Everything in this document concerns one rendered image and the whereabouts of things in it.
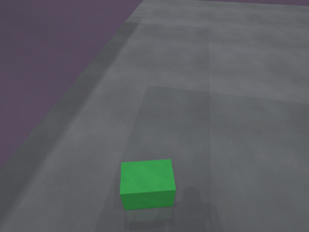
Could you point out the carton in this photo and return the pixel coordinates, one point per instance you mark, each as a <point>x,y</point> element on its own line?
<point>147,184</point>

